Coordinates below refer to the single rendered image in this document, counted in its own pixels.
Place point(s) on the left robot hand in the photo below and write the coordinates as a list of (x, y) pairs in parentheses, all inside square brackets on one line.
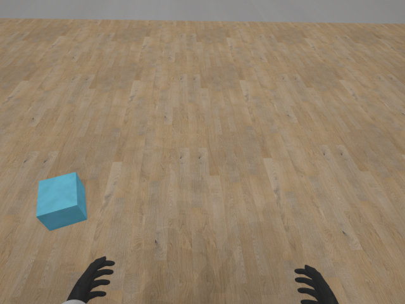
[(81, 290)]

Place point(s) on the carton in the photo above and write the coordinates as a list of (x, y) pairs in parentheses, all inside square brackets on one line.
[(61, 201)]

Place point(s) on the right robot hand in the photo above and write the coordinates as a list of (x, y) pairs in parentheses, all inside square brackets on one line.
[(321, 291)]

